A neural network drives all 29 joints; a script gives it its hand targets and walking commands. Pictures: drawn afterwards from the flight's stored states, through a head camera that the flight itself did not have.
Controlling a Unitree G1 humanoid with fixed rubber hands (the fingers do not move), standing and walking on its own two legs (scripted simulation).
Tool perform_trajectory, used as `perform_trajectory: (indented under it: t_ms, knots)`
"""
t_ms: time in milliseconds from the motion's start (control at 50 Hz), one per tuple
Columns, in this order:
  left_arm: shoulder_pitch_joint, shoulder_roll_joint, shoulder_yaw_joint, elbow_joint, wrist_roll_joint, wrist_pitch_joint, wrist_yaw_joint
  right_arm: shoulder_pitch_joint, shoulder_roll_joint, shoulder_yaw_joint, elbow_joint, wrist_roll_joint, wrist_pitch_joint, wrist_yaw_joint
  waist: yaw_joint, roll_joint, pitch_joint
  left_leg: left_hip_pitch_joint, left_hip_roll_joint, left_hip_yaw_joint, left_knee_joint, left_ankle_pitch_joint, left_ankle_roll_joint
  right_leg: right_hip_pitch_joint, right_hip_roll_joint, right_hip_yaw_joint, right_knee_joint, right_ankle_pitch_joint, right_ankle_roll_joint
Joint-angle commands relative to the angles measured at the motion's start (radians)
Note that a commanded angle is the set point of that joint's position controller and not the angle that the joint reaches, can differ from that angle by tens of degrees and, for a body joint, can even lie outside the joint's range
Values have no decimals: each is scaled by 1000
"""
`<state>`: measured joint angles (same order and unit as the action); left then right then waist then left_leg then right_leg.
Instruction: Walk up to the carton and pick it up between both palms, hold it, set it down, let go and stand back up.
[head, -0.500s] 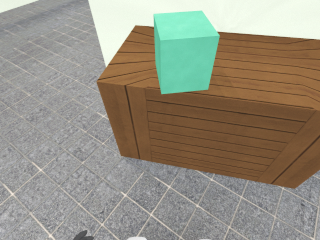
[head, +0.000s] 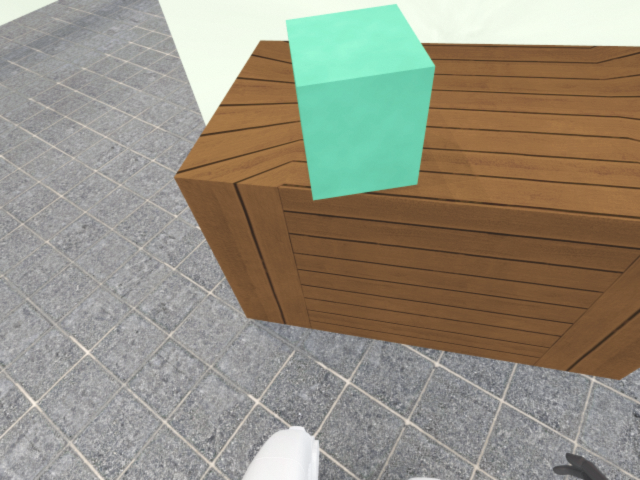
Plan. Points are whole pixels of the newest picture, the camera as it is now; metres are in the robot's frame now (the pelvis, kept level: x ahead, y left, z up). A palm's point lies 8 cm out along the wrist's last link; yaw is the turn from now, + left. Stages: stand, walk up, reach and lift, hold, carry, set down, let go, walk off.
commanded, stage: walk up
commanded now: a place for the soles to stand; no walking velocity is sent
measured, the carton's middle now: (353, 104) +0.72 -0.01 +0.04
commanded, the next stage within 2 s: none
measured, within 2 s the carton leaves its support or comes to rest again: neither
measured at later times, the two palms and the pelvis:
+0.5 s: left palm out of the picture +0.13 +0.34 -0.11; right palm (571, 441) +0.18 -0.26 -0.08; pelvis +0.09 +0.04 +0.01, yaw -1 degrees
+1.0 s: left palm (97, 408) +0.21 +0.38 -0.11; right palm (525, 387) +0.25 -0.24 -0.12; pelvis +0.17 +0.07 -0.01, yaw -2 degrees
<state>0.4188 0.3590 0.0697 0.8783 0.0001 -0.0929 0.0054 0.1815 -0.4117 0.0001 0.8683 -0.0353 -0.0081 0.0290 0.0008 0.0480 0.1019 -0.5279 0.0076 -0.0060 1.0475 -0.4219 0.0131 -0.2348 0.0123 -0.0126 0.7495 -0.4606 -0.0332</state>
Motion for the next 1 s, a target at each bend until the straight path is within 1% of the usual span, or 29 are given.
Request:
perform_trajectory:
  t_ms: [0,20,60,80,100,120,140,160,180,200,220,240,280,480,520,540,560,580,600,620,640,660,700,760,840,920,940,960,980]
  knots:
    - [127,326,69,-67,1,-32,33,-198,-174,-96,-131,8,-27,12,85,-152,-37,-223,57,-6,-109,44,8,286,-298,460,-337,668,-147]
    - [112,339,70,-68,6,-32,33,-189,-166,-94,-141,13,-30,13,75,-217,-33,-197,64,-24,-150,39,11,268,-303,446,-317,646,-164]
    - [52,328,61,-86,7,-26,27,-160,-164,-99,-131,14,-47,17,50,-217,-50,-69,52,-15,-268,54,20,190,-291,391,-279,603,-186]
    - [31,316,59,-93,5,-22,23,-126,-159,-100,-120,14,-59,15,34,-218,-62,17,30,10,-358,83,37,156,-268,338,-236,644,-167]
    - [-49,288,45,-108,0,-20,20,7,-168,-107,-88,18,-70,10,-49,-193,-123,257,15,17,-505,181,60,74,-225,259,-107,694,-120]
    - [-71,242,28,-119,-5,-23,15,175,-215,-138,-32,2,-85,-1,-111,-62,-237,559,28,-32,-546,269,103,-75,-155,178,152,674,-82]
    - [-10,153,1,-125,-22,-30,10,278,-325,-171,-22,3,-99,-15,-127,185,-320,758,257,-438,-645,117,171,-304,-1,104,434,409,-20]
    - [-1,222,20,-113,-15,-19,11,246,-360,-166,-32,29,-94,-12,-102,167,-241,653,407,-685,-755,-10,213,-453,76,124,536,-89,8]
    - [-42,282,30,-93,-6,0,12,176,-324,-155,-34,50,-87,-5,-82,23,-109,456,404,-659,-776,-250,179,-438,15,192,549,-52,-11]
    - [-29,279,31,-75,-10,6,3,100,-291,-144,-50,42,-77,-6,-42,28,7,343,374,-592,-832,-376,169,-444,-14,143,531,-3,-7]
    - [-13,282,37,-53,-5,16,-8,47,-272,-140,-55,34,-72,-8,-12,51,60,271,305,-498,-856,-376,149,-428,-41,141,476,42,-7]
    - [31,286,37,-27,-5,21,-15,21,-274,-137,-51,36,-70,-9,6,107,57,242,275,-418,-871,-333,90,-387,-52,123,431,95,0]
    - [58,287,43,2,0,27,-24,43,-272,-140,-46,35,-74,-7,-4,118,-6,262,247,-382,-868,-303,67,-323,-37,124,414,137,15]
    - [-66,248,29,-52,8,7,-29,52,-256,-137,-53,21,-58,1,-54,121,-17,380,300,-287,-754,-156,247,-309,-73,35,62,-6,25]
    - [-36,253,30,-49,9,-9,-25,23,-273,-136,-58,18,-51,5,-22,131,-54,331,290,-250,-690,-76,229,-173,-65,4,-50,3,3]
    - [45,250,30,-20,13,-14,-18,-33,-264,-132,-70,15,-42,7,29,120,-101,284,266,-194,-597,-43,210,-48,-49,-10,-159,78,-11]
    - [158,260,46,18,14,-26,-7,-72,-223,-125,-90,13,-32,10,81,56,-150,165,214,-133,-403,-15,171,164,-31,30,-264,108,-23]
    - [228,322,70,41,25,-38,6,-90,-144,-97,-116,16,-26,7,115,-173,-137,-39,81,-22,-123,-71,97,289,-122,297,-392,-49,-52]
    - [196,406,87,7,28,-49,18,-86,-87,-69,-142,22,-29,14,91,-296,-63,-276,-67,35,65,-89,26,307,-349,790,-554,-165,-89]
    - [124,427,91,-8,13,-41,19,-105,-201,-97,-116,22,-17,2,68,-143,10,-294,-4,-70,104,-93,29,167,-419,888,-595,-253,-169]
    - [61,422,91,-30,9,-41,20,-81,-232,-108,-94,27,-20,6,37,-78,25,-258,18,-84,125,-33,20,151,-391,827,-550,-203,-179]
    - [54,382,77,-26,6,-44,23,-84,-215,-107,-80,22,-26,10,37,-76,39,-264,44,-77,96,1,21,168,-358,716,-491,19,-169]
    - [67,340,62,-31,2,-46,22,-40,-200,-107,-54,22,-26,11,27,-165,-57,-178,59,-70,28,18,19,196,-288,561,-418,277,-154]
    - [88,314,51,-30,5,-47,24,-78,-185,-100,-62,8,-26,14,51,-179,-70,-204,62,-51,-3,14,11,210,-291,520,-375,416,-186]
    - [88,339,59,-38,10,-38,27,-133,-191,-105,-75,2,-32,13,73,-221,-71,-206,67,-30,-73,-50,15,219,-319,509,-332,405,-236]
    - [-29,353,55,-70,17,-33,27,-51,-191,-110,-65,16,-61,15,5,-250,-89,-14,66,-45,-239,-53,36,73,-352,446,-234,521,-235]
    - [-84,338,45,-81,6,-30,27,38,-194,-118,-41,17,-73,11,-50,-205,-117,158,62,-57,-395,21,45,-36,-316,379,-143,496,-190]
    - [-120,293,19,-89,3,-25,22,165,-205,-125,3,15,-91,3,-109,-129,-169,429,40,-56,-559,105,52,-174,-210,246,32,460,-124]
    - [-103,175,-12,-94,-4,-22,14,271,-298,-160,29,-5,-103,-10,-134,139,-217,613,210,-331,-686,-24,68,-359,-27,119,351,315,-53]
